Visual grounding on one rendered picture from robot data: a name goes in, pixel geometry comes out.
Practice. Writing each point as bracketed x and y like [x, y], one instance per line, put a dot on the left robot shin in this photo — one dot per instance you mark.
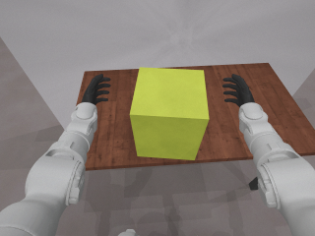
[130, 230]

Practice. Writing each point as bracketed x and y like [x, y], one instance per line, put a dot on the right robot hand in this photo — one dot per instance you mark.
[242, 93]

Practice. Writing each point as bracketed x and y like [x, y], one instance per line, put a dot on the left robot forearm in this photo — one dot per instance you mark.
[77, 138]

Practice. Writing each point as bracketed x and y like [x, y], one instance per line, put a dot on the right robot forearm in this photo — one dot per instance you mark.
[263, 141]

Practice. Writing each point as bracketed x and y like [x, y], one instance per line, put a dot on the carton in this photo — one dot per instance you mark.
[169, 112]

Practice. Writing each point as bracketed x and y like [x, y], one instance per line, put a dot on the left robot hand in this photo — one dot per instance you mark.
[92, 91]

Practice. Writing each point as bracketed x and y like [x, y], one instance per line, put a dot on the robot right upper arm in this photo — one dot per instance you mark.
[289, 186]

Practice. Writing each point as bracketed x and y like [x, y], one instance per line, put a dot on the table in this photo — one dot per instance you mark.
[113, 146]

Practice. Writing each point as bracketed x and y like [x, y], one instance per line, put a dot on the robot left upper arm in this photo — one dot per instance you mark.
[55, 183]

